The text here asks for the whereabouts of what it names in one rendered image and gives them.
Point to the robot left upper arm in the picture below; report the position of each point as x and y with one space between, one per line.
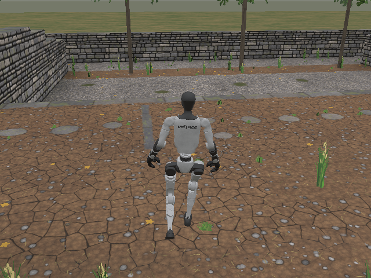
169 121

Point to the left robot hand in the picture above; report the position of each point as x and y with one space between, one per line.
149 160

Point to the left robot shin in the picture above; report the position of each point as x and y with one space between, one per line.
169 213

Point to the robot right upper arm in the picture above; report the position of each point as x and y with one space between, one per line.
208 133

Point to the right robot hand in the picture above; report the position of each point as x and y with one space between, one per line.
217 165

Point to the robot torso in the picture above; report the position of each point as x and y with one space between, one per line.
186 140

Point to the robot right forearm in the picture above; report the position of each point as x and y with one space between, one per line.
213 154

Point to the robot left forearm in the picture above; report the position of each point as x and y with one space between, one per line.
154 150

